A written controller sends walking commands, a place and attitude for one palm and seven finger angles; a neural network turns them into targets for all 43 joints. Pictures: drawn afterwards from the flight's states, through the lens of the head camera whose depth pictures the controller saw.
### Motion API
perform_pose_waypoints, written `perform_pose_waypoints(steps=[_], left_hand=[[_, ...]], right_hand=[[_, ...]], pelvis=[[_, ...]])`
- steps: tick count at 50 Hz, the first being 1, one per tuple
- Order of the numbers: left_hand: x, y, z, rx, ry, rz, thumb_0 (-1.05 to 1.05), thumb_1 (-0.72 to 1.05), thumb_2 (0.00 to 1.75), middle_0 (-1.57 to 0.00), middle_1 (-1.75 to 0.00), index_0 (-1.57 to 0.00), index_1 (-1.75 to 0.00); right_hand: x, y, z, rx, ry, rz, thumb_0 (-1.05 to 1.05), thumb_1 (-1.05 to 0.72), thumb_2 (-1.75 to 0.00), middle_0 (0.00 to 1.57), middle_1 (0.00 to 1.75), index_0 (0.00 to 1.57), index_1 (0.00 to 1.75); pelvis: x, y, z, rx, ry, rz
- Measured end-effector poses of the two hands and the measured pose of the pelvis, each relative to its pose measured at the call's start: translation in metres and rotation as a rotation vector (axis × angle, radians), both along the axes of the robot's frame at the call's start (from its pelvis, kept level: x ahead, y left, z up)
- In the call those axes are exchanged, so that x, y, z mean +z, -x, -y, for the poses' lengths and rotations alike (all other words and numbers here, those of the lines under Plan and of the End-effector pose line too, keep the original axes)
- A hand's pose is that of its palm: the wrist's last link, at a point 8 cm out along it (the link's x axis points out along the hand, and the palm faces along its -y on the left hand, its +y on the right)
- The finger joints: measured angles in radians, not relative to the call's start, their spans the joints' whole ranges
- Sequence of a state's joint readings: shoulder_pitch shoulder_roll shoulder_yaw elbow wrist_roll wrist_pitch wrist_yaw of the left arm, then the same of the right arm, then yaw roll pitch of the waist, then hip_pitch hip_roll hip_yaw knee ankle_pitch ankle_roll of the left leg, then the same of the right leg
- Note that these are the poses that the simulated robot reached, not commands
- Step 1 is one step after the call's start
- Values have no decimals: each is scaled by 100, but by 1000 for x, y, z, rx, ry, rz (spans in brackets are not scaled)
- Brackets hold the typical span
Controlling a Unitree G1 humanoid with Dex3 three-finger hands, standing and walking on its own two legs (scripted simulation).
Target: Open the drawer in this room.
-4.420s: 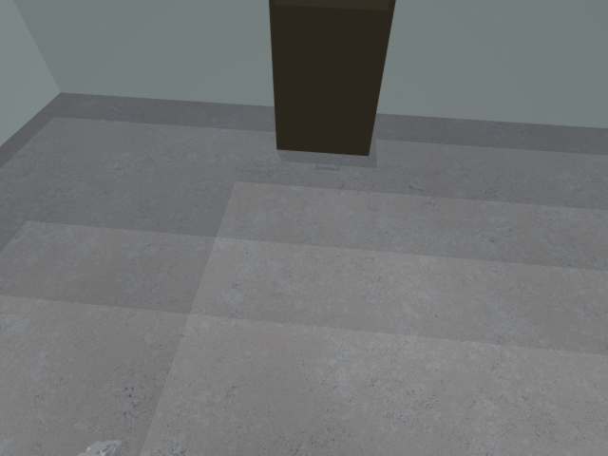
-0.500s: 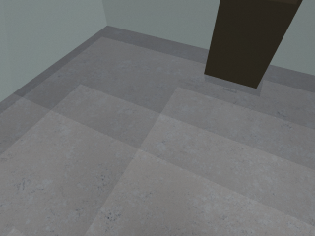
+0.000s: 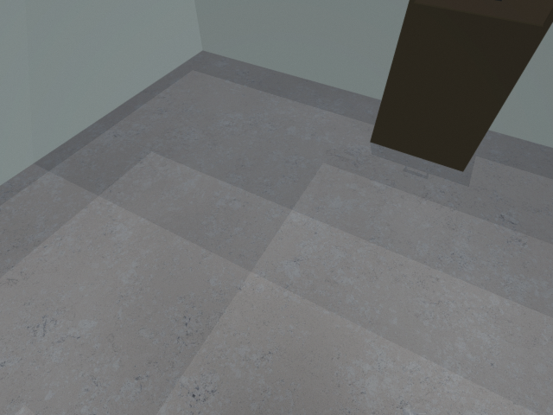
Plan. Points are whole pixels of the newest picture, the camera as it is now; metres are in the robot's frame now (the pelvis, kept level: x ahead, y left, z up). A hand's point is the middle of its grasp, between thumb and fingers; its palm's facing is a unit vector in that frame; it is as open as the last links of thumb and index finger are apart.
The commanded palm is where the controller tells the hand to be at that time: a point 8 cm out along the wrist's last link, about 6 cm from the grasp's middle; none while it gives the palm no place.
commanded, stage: stand and wait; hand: left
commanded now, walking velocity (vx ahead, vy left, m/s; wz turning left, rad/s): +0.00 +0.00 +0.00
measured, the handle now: out of the picture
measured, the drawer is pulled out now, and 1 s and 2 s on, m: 0.00 0.00 0.00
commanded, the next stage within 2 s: turn or walk to find it in 0.10 s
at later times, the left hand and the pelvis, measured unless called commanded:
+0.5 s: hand out of the picture +0.06 +0.20 -0.16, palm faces +0.06 -0.97 -0.23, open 7.3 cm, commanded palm none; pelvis +0.00 +0.01 +0.01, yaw +2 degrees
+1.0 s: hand out of the picture +0.02 +0.18 -0.17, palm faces -0.04 -0.98 -0.19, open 7.4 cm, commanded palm none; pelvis -0.02 +0.00 +0.01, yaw -5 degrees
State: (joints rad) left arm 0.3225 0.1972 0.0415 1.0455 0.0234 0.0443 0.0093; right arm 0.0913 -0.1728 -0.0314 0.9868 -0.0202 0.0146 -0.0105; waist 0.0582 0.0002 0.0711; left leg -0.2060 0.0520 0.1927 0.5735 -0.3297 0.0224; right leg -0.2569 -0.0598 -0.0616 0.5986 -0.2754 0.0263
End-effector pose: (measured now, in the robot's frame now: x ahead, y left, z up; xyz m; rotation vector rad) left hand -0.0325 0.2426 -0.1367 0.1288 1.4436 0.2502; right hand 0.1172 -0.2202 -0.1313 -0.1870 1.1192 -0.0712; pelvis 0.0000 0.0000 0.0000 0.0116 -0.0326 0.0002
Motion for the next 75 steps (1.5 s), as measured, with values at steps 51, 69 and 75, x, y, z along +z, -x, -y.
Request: perform_pose_waypoints(steps=[51, 69, 75], left_hand=[[0, -55, 14, -162, 40, 108, 0, 91, 89, -20, -30, -20, -30], [4, -27, 5, -85, 13, 89, 0, 90, 89, -20, -30, -20, -30], [2, -7, 11, -74, 38, 37, 0, 90, 89, -20, -30, -20, -30]], right_hand=[[-2, 133, 17, -193, 33, -204, 0, -91, -90, 20, 30, 20, 30], [-7, 135, -5, -110, -13, -263, 0, -92, -90, 20, 30, 20, 30], [-3, 126, -2, -104, 2, -243, 0, -92, -90, 20, 30, 20, 30]], pelvis=[[7, 20, -2, -81, 12, -18], [9, 22, -6, -1, 12, -21], [11, 20, -7, -4, 13, -15]])
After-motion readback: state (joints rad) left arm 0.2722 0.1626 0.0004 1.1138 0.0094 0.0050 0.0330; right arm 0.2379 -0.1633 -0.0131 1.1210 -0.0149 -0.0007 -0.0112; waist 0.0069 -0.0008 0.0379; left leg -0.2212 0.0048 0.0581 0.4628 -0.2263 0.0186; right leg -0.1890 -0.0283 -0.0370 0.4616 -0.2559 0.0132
